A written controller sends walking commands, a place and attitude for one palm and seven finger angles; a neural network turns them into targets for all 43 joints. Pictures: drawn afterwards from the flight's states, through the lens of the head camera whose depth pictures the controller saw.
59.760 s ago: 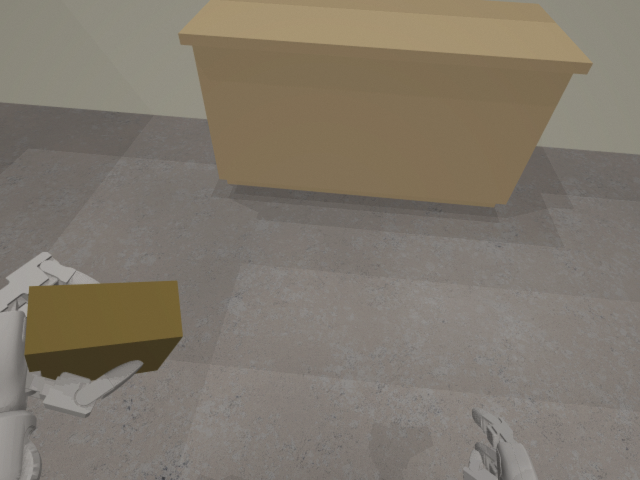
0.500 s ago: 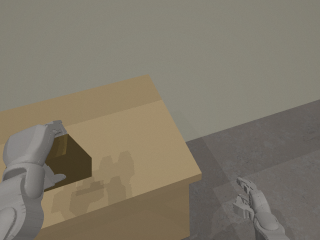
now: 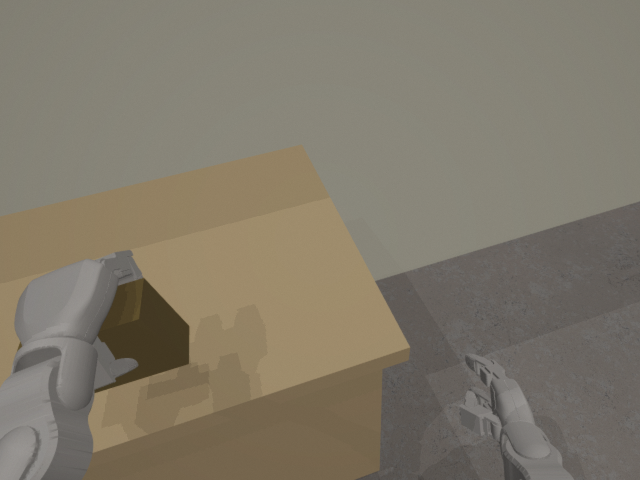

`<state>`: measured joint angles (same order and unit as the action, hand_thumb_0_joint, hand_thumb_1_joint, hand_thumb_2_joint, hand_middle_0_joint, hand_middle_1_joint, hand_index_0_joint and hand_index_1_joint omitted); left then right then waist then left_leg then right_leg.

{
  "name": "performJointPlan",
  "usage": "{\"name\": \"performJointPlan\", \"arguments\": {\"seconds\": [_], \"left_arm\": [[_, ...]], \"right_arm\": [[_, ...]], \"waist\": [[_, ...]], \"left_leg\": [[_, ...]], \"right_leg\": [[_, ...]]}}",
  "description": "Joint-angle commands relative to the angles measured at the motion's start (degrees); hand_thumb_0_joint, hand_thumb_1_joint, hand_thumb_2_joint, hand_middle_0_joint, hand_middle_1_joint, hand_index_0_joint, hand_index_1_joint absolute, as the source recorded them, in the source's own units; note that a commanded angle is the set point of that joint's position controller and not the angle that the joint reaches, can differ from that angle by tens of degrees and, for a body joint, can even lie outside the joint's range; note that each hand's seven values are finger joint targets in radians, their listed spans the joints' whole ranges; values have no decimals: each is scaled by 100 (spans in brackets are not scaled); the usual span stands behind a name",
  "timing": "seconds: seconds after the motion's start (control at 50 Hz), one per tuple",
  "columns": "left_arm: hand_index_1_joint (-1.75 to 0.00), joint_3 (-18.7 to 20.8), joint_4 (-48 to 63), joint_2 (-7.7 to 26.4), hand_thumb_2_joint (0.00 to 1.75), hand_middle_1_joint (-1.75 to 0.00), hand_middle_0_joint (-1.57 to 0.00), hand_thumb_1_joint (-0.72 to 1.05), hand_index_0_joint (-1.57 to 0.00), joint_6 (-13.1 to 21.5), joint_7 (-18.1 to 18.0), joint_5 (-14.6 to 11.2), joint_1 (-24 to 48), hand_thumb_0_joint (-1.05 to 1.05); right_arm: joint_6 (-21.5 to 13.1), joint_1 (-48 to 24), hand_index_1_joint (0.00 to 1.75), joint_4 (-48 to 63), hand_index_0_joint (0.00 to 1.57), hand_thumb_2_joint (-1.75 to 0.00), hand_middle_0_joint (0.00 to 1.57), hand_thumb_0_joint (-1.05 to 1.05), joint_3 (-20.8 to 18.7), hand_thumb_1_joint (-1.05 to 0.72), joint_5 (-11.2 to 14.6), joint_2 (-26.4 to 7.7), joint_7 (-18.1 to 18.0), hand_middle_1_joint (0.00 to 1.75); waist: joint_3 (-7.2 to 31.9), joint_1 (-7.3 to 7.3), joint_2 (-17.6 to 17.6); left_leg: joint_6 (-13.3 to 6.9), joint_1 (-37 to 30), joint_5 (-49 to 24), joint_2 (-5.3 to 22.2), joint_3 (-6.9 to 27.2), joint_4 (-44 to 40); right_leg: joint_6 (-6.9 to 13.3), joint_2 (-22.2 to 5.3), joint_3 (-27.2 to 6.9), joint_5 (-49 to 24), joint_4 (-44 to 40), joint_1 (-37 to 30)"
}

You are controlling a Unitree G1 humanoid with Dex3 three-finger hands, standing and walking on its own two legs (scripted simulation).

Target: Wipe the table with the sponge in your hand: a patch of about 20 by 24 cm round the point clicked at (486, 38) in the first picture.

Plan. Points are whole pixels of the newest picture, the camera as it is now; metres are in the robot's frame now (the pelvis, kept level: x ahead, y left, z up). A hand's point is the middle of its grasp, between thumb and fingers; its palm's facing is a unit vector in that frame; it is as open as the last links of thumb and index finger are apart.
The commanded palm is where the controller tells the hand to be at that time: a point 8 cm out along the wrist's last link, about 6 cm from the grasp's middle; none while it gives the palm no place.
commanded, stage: bring the sponge back beside the body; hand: left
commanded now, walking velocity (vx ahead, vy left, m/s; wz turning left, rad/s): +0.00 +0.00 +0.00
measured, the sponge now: (122, 346) +0.21 +0.28 +0.10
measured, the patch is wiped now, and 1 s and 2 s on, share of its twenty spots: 0.95 0.95 0.95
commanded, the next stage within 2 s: step back with the hand held close in 1.10 s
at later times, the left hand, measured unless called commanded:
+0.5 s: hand (101, 341) +0.20 +0.28 +0.13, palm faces +0.09 -0.12 -0.99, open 9.7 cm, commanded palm +0.16 +0.28 +0.21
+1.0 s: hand (91, 350) +0.19 +0.29 +0.13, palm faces +0.09 -0.11 -0.99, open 9.7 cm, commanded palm +0.15 +0.28 +0.20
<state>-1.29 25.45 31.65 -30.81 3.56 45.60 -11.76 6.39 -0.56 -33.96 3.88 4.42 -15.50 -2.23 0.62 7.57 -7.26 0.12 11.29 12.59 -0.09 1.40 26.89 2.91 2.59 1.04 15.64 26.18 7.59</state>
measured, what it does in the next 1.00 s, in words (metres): stands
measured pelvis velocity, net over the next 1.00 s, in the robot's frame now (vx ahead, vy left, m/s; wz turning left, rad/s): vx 0.00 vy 0.00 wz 0.01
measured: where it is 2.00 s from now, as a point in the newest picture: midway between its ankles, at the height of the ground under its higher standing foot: outside the picture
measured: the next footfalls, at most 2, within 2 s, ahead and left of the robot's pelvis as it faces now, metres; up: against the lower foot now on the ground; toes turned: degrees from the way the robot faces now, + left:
none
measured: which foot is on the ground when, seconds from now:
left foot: down 0.00-1.00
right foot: down 0.00-1.00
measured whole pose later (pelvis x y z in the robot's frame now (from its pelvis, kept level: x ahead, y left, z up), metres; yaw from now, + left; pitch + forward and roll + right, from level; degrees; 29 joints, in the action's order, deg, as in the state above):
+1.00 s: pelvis +0.00 +0.00 +0.00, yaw +0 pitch -4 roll +0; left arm 0.3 25.9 32.4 -26.8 2.3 46.8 -18.6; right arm 5.2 0.7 -34.6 3.0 3.8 -15.5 -2.4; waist 0.5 7.7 -6.9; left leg 0.0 11.1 13.3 -0.1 1.9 28.0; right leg 2.7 2.7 1.4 15.8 25.9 6.6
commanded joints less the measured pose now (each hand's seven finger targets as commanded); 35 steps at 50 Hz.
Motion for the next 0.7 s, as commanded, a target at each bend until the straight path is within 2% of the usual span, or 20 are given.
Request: {"name": "performJointPlan", "arguments": {"seconds": [0.0,0.02,0.04,0.1,0.12,0.14,0.18,0.22,0.24,0.32,0.34,0.42,0.44,0.48,0.52,0.54,0.6,0.62,0.64,0.68], "left_arm": [[-160,968,1271,1361,130,-160,-120,10,-120,154,-311,293,1183,0],[-160,1066,1374,1463,130,-160,-120,10,-120,148,-319,340,1206,0],[-160,935,1264,1328,130,-160,-120,10,-120,157,-317,324,1149,0],[-160,1046,1225,1405,130,-160,-120,10,-120,218,-323,317,969,0],[-160,1102,1303,1447,130,-160,-120,10,-120,191,-322,305,962,0],[-160,999,1159,1343,130,-160,-120,10,-120,192,-313,298,943,0],[-160,1053,1047,1385,130,-160,-120,10,-120,203,-300,264,812,0],[-160,1114,1203,1449,130,-160,-120,10,-120,214,-305,300,909,0],[-160,995,1087,1339,130,-160,-120,10,-120,209,-291,284,868,0],[-160,1152,1256,1499,130,-160,-120,10,-120,274,-297,309,787,0],[-160,1047,1209,1414,130,-160,-120,10,-120,288,-295,329,792,0],[-160,1200,1380,1532,130,-160,-120,10,-120,360,-341,348,675,0],[-160,1051,1226,1369,130,-160,-120,10,-120,354,-341,347,629,0],[-160,1123,1111,1402,130,-160,-120,10,-120,372,-351,320,469,0],[-160,1222,1312,1479,130,-160,-120,10,-120,377,-383,345,522,0],[-160,1117,1301,1384,130,-160,-120,10,-120,382,-391,339,477,0],[-160,1135,1227,1349,130,-160,-120,10,-120,401,-402,316,302,0],[-160,1177,1285,1387,130,-160,-120,10,-120,388,-401,308,302,0],[-160,1079,1229,1304,130,-160,-120,10,-120,388,-397,299,307,0],[-160,1114,1237,1343,130,-160,-120,10,-120,419,-399,327,234,0]], "right_arm": [[-346,-1328,30,1075,20,-90,20,0,-248,-90,-34,-519,-66,30],[-383,-1422,30,1105,20,-90,20,0,-234,-90,-39,-517,-72,30],[-383,-1333,30,1102,20,-90,20,0,-230,-90,-39,-504,-75,30],[-362,-1290,30,1063,20,-90,20,0,-270,-90,-43,-518,-65,30],[-397,-1421,30,1097,20,-90,20,0,-245,-90,-32,-522,-71,30],[-388,-1315,30,1074,20,-90,20,0,-235,-90,-42,-519,-72,30],[-375,-1268,30,1046,20,-90,20,0,-261,-90,-44,-537,-71,30],[-409,-1391,30,1084,20,-90,20,0,-248,-90,-39,-531,-78,30],[-406,-1303,30,1086,20,-90,20,0,-244,-90,-43,-529,-92,30],[-434,-1375,30,1085,20,-90,20,0,-264,-90,-53,-541,-100,30],[-434,-1275,30,1084,20,-90,20,0,-247,-90,-67,-537,-103,30],[-457,-1342,30,1082,20,-90,20,0,-270,-90,-65,-533,-84,30],[-455,-1239,30,1078,20,-90,20,0,-260,-90,-76,-511,-90,30],[-439,-1177,30,1054,20,-90,20,0,-284,-90,-81,-538,-88,30],[-458,-1291,30,1064,20,-90,20,0,-290,-90,-63,-539,-71,30],[-457,-1214,30,1080,20,-90,20,0,-282,-90,-76,-525,-70,30],[-420,-1162,30,1039,20,-90,20,0,-316,-90,-67,-534,-55,30],[-457,-1307,30,1071,20,-90,20,0,-294,-90,-71,-528,-68,30],[-452,-1198,30,1064,20,-90,20,0,-284,-90,-77,-533,-69,30],[-445,-1161,30,1028,20,-90,20,0,-310,-90,-88,-545,-59,30]], "waist": [[1073,-5,252],[1069,28,203],[1025,1,248],[991,9,375],[932,31,207],[895,11,285],[887,21,383],[904,15,240],[876,11,290],[936,12,277],[966,11,275],[905,31,87],[858,22,189],[847,29,355],[909,22,158],[961,38,160],[874,-7,393],[816,15,279],[850,10,285],[849,17,256]], "left_leg": [[-254,-501,-1175,-140,193,-187],[-250,-520,-1159,-151,240,-196],[-257,-484,-1151,-156,198,-179],[-252,-468,-1152,-157,205,-157],[-240,-459,-1094,-154,240,-190],[-246,-399,-1071,-153,215,-196],[-254,-399,-1090,-152,203,-163],[-245,-426,-1022,-151,250,-192],[-255,-387,-990,-160,198,-171],[-253,-441,-1009,-165,239,-129],[-259,-421,-1029,-168,210,-129],[-248,-440,-1028,-164,261,-139],[-252,-394,-1010,-164,214,-141],[-261,-399,-1015,-152,215,-126],[-239,-436,-1055,-158,252,-136],[-252,-416,-1079,-167,222,-124],[-252,-412,-1058,-147,213,-105],[-252,-420,-995,-153,246,-129],[-257,-386,-1011,-149,223,-135],[-261,-414,-1086,-145,228,-123]], "right_leg": [[71,-111,-458,-1209,-442,-93],[132,-60,-594,-1167,-463,-68],[101,-89,-447,-1136,-449,-74],[68,-113,-504,-1211,-456,-82],[122,-67,-614,-1100,-487,-28],[94,-87,-453,-1061,-460,-37],[61,-109,-471,-1157,-479,-46],[110,-65,-611,-1025,-500,-8],[69,-105,-464,-967,-495,-9],[94,-76,-658,-1024,-505,-3],[72,-104,-468,-1009,-470,-35],[115,-60,-625,-979,-501,6],[80,-90,-434,-921,-486,5],[54,-98,-468,-989,-507,14],[111,-53,-623,-1030,-497,-15],[91,-89,-466,-1063,-454,-76],[42,-99,-497,-1085,-478,-14],[87,-52,-608,-977,-523,43],[68,-83,-434,-993,-485,-3],[64,-86,-436,-1098,-481,-9]]}}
